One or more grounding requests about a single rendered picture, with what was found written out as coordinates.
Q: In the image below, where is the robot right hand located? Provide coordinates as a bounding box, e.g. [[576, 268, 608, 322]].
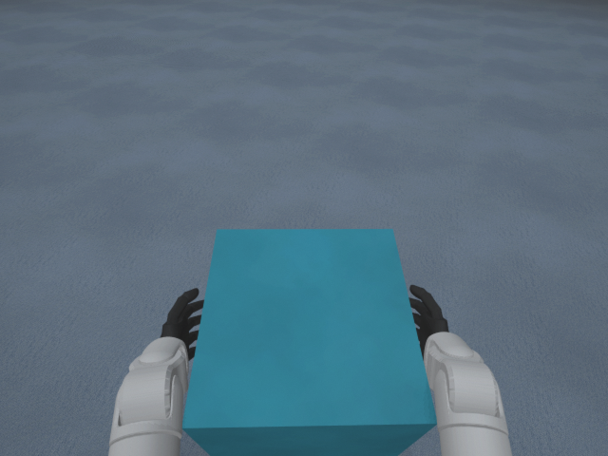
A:
[[409, 285, 449, 360]]

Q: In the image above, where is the robot right forearm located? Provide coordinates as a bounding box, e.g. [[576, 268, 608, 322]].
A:
[[424, 332, 512, 456]]

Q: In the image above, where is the robot left forearm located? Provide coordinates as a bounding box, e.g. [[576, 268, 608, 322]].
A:
[[108, 337, 189, 456]]

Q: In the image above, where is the carton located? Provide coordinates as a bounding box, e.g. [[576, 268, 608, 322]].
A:
[[182, 229, 437, 456]]

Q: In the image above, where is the robot left hand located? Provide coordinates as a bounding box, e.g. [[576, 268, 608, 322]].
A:
[[160, 288, 204, 360]]

